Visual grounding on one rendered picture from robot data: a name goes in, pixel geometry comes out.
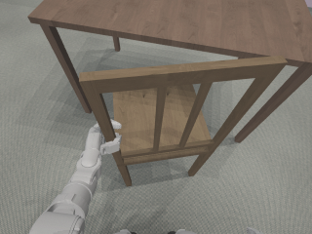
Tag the table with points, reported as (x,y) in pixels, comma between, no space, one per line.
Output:
(244,29)

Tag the robot left upper arm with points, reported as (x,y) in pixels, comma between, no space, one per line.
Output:
(59,223)

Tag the left robot forearm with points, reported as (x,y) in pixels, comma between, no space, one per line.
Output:
(79,191)

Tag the chair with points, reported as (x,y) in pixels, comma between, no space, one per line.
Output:
(160,114)

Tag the robot left hand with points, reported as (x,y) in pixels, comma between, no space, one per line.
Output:
(96,140)

